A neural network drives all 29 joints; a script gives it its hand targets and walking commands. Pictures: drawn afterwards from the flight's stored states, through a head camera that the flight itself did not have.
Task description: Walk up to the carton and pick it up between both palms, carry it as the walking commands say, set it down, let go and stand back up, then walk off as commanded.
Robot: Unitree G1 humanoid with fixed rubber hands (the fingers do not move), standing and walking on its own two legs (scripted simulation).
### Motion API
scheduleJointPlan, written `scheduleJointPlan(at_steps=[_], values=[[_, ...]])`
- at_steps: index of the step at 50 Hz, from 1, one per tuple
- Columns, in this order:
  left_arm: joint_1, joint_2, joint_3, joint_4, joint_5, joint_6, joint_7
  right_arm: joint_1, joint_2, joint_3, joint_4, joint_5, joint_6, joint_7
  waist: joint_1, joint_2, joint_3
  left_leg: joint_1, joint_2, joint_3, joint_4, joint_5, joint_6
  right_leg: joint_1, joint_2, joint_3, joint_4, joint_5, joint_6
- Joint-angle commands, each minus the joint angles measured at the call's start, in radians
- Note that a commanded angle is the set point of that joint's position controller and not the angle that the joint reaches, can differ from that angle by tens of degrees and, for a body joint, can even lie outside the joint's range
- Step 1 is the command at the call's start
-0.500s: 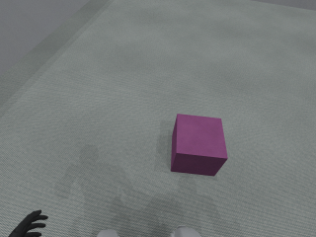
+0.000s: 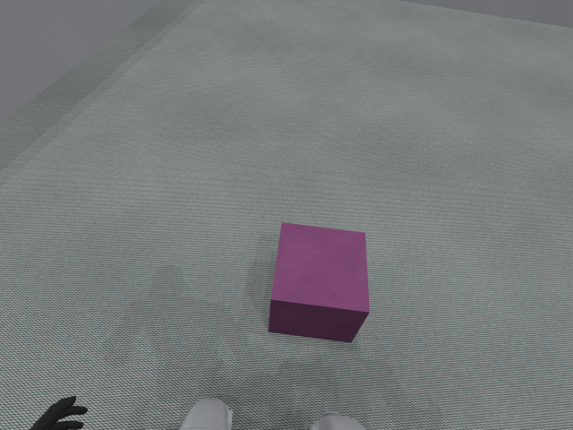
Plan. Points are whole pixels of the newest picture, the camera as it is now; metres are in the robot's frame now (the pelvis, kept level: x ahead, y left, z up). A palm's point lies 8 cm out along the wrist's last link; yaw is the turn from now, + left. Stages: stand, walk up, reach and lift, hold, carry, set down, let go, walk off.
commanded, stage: walk up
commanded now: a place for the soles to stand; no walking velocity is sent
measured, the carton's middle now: (316, 282) +0.66 -0.13 -0.60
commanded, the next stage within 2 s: none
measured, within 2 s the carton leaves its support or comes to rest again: neither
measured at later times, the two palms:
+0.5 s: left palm out of the picture +0.15 +0.14 -0.09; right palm out of the picture +0.10 -0.55 -0.07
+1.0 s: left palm (238, 397) +0.18 +0.06 -0.06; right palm out of the picture +0.24 -0.51 -0.08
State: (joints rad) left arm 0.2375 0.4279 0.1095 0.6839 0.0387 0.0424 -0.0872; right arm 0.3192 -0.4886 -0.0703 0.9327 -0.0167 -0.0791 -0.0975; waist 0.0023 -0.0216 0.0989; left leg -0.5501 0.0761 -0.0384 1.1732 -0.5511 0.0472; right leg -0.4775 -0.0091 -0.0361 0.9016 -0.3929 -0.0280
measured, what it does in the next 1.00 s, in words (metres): steps to the right: left foot, then right foot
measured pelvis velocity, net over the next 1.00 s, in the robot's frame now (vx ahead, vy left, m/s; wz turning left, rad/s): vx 0.12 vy -0.24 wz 0.09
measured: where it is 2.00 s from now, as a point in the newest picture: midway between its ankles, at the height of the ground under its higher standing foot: outside the picture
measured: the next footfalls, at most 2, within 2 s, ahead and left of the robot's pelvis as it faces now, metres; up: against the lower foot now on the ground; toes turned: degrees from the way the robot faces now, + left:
left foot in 0.08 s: +0.12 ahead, +0.08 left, +0.00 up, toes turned +4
right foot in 0.36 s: +0.16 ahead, -0.31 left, +0.00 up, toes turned -2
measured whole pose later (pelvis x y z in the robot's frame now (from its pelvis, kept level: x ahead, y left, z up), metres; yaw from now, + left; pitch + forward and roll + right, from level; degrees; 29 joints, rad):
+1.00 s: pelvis +0.12 -0.24 +0.05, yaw +5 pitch -3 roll +0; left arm 0.11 0.34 -0.01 0.99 0.00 -0.05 0.01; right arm 0.10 -0.34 -0.01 1.02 0.00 -0.02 0.00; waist 0.02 0.03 0.10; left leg -0.25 -0.02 -0.07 0.53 -0.23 0.00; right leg -0.17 0.02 -0.14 0.50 -0.28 -0.06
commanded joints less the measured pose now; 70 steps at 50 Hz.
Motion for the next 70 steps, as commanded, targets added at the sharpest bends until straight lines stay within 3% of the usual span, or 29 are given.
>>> scheduleJointPlan(at_steps=[1,3,4,5,6,7,8,11,15,18,19,20,21,22,24,25,29,31,32,33,34,35,36,38,39,41,44,55,70], values=[[-0.030,0.255,0.067,-0.096,0.006,-0.023,0.017,0.144,-0.226,-0.061,-0.014,0.007,-0.038,-0.003,-0.007,-0.207,-0.038,-0.013,-0.009,0.107,-0.164,-0.012,-0.001,0.061,-0.226,0.391,-0.479,-0.136,-0.261],[-0.104,0.244,0.041,-0.115,0.004,-0.015,0.014,0.261,-0.205,-0.061,0.024,0.011,-0.046,0.001,-0.071,-0.190,-0.068,0.277,-0.031,0.092,-0.417,0.141,0.032,-0.081,-0.185,0.290,-0.357,0.007,-0.225],[-0.106,0.191,0.017,-0.113,0.004,-0.004,0.016,0.331,-0.216,-0.074,0.040,-0.003,-0.056,-0.004,-0.107,-0.116,-0.073,0.437,-0.029,0.022,-0.559,0.190,0.023,-0.207,-0.118,0.202,-0.180,-0.036,-0.166],[-0.091,0.108,-0.005,-0.140,0.001,-0.006,0.020,0.365,-0.318,-0.102,0.015,-0.027,-0.065,-0.016,-0.115,0.152,-0.077,0.541,0.196,-0.429,-0.776,0.021,0.072,-0.363,-0.001,0.103,0.116,-0.051,-0.074],[-0.062,0.175,0.011,-0.136,0.015,0.003,0.032,0.273,-0.422,-0.135,-0.041,-0.017,-0.065,-0.026,-0.091,0.182,-0.081,0.501,0.450,-0.808,-0.878,-0.058,0.201,-0.464,0.007,0.173,0.272,-0.184,-0.014],[-0.056,0.259,0.036,-0.121,0.024,0.011,0.035,0.196,-0.393,-0.125,-0.069,0.002,-0.061,-0.029,-0.064,0.034,-0.098,0.485,0.423,-0.729,-0.806,0.001,0.241,-0.401,-0.036,0.251,0.327,-0.161,0.003],[-0.064,0.241,0.039,-0.102,0.019,0.011,0.032,0.152,-0.367,-0.115,-0.061,0.001,-0.060,-0.029,-0.036,0.074,-0.048,0.415,0.386,-0.598,-0.769,0.041,0.263,-0.410,-0.063,0.245,0.364,-0.086,0.014],[-0.010,0.227,0.058,-0.057,0.025,0.010,0.006,0.101,-0.315,-0.098,-0.090,-0.016,-0.062,-0.025,-0.007,0.134,-0.050,0.261,0.275,-0.307,-0.693,0.306,0.216,-0.241,-0.108,0.170,0.286,-0.025,0.023],[-0.021,0.214,0.070,-0.064,0.012,0.023,-0.018,0.061,-0.352,-0.115,-0.094,-0.031,-0.052,-0.016,-0.009,0.231,-0.074,0.143,0.219,-0.181,-0.672,0.176,0.171,-0.061,-0.100,0.072,0.097,-0.065,0.023],[0.136,0.206,0.091,0.013,0.015,0.022,-0.009,0.016,-0.316,-0.097,-0.089,-0.038,-0.020,-0.005,0.090,0.098,-0.096,-0.106,0.137,-0.046,-0.472,0.001,0.103,0.290,0.011,-0.082,-0.132,-0.045,0.009],[0.214,0.239,0.093,0.034,0.026,0.011,0.007,0.051,-0.217,-0.062,-0.086,-0.040,-0.011,-0.004,0.122,-0.107,-0.094,-0.193,0.039,0.066,-0.193,-0.014,0.065,0.342,-0.018,0.021,-0.306,-0.154,-0.011],[0.226,0.346,0.101,0.023,0.019,-0.001,0.013,-0.023,-0.165,-0.043,-0.124,-0.018,-0.012,-0.011,0.148,-0.362,-0.060,-0.418,-0.145,0.098,0.046,-0.159,0.024,0.305,-0.277,0.641,-0.607,-0.413,-0.143],[0.133,0.343,0.097,-0.019,0.003,-0.006,0.017,-0.036,-0.187,-0.036,-0.122,0.005,-0.008,-0.032,0.099,-0.224,-0.033,-0.349,-0.089,-0.061,0.137,-0.071,0.024,0.218,-0.331,0.718,-0.661,-0.461,-0.221],[0.063,0.315,0.090,-0.026,-0.005,-0.011,0.025,0.022,-0.209,-0.046,-0.080,0.012,-0.014,-0.024,0.049,-0.138,-0.038,-0.279,-0.053,-0.048,0.125,-0.026,0.019,0.186,-0.330,0.643,-0.614,-0.509,-0.251],[-0.006,0.283,0.068,-0.008,-0.019,-0.029,0.043,0.088,-0.219,-0.053,-0.026,0.003,-0.021,0.002,-0.006,-0.138,-0.007,-0.178,0.016,0.004,0.037,0.021,0.000,0.118,-0.295,0.527,-0.535,-0.453,-0.236],[-0.015,0.258,0.050,0.000,-0.017,-0.036,0.045,0.098,-0.204,-0.051,-0.016,-0.004,-0.019,0.019,-0.007,-0.132,-0.005,-0.093,0.004,0.027,-0.019,0.029,-0.002,0.069,-0.263,0.460,-0.521,-0.369,-0.228],[-0.025,0.256,0.008,0.047,-0.023,-0.068,0.063,0.079,-0.143,-0.034,-0.033,-0.001,-0.004,0.061,-0.003,-0.105,-0.034,0.132,-0.038,0.027,-0.273,0.078,0.020,0.024,-0.294,0.388,-0.478,-0.110,-0.207],[-0.053,0.219,-0.030,0.069,-0.045,-0.073,0.072,0.105,-0.124,-0.028,-0.030,-0.004,-0.007,0.063,-0.048,-0.088,-0.057,0.327,-0.079,-0.005,-0.538,0.215,0.040,-0.032,-0.244,0.292,-0.366,0.085,-0.147],[-0.037,0.174,-0.050,0.078,-0.050,-0.077,0.078,0.088,-0.136,-0.029,-0.047,-0.021,-0.010,0.060,-0.045,-0.003,-0.094,0.399,-0.028,-0.137,-0.636,0.230,0.064,-0.055,-0.216,0.231,-0.284,0.141,-0.098],[-0.016,0.131,-0.060,0.081,-0.057,-0.078,0.075,-0.011,-0.216,-0.037,-0.082,-0.018,-0.017,0.061,-0.002,0.188,-0.094,0.358,0.128,-0.436,-0.727,0.243,0.126,-0.074,-0.078,0.117,-0.166,0.075,-0.009],[-0.004,0.173,-0.046,0.114,-0.055,-0.079,0.084,-0.066,-0.213,-0.032,-0.099,-0.003,-0.018,0.068,0.020,0.125,-0.101,0.284,0.194,-0.442,-0.703,0.323,0.220,0.053,-0.036,0.063,-0.148,-0.057,0.010],[0.008,0.176,-0.044,0.140,-0.051,-0.088,0.089,-0.092,-0.195,-0.026,-0.092,0.000,-0.010,0.075,0.034,0.079,-0.110,0.222,0.178,-0.389,-0.670,0.378,0.220,0.148,-0.034,0.073,-0.220,-0.032,0.007],[0.002,0.166,-0.039,0.155,-0.044,-0.096,0.091,-0.104,-0.170,-0.010,-0.078,0.006,-0.002,0.079,0.042,0.049,-0.093,0.156,0.126,-0.304,-0.633,0.407,0.168,0.221,-0.047,0.090,-0.293,0.032,-0.002],[-0.013,0.215,-0.030,0.176,-0.031,-0.115,0.099,-0.116,-0.111,0.005,-0.055,0.023,0.014,0.084,0.022,0.000,-0.073,0.148,-0.040,-0.091,-0.480,0.454,0.023,0.252,-0.203,0.297,-0.509,0.206,-0.050],[-0.022,0.219,-0.028,0.183,-0.037,-0.119,0.102,-0.110,-0.105,0.004,-0.033,0.019,0.023,0.082,0.012,0.036,-0.087,0.150,-0.054,-0.072,-0.484,0.371,0.008,0.279,-0.266,0.337,-0.527,0.278,-0.068],[-0.056,0.212,-0.038,0.201,-0.033,-0.122,0.105,-0.121,-0.085,0.009,-0.011,0.018,0.026,0.081,0.003,0.013,-0.107,0.204,-0.041,-0.084,-0.539,0.406,0.010,0.316,-0.259,0.265,-0.494,0.438,-0.078],[-0.089,0.181,-0.047,0.228,-0.039,-0.120,0.110,-0.162,-0.080,0.007,0.013,0.020,0.032,0.088,0.008,-0.045,-0.137,0.291,-0.026,-0.079,-0.598,0.558,0.014,0.344,-0.207,0.139,-0.499,0.614,0.007],[-0.207,0.148,-0.061,0.305,-0.030,-0.103,0.106,-0.266,-0.064,0.021,0.098,0.007,0.045,0.091,0.000,0.018,-0.113,0.375,0.003,-0.121,-0.777,0.524,-0.004,0.359,-0.168,0.066,-0.635,0.239,-0.015],[-0.217,0.128,-0.060,0.379,-0.030,-0.096,0.097,-0.297,-0.054,0.034,0.166,0.003,0.037,0.090,0.011,0.043,-0.139,0.379,0.029,-0.156,-0.852,0.584,0.002,0.449,-0.144,0.032,-0.670,0.234,-0.006]])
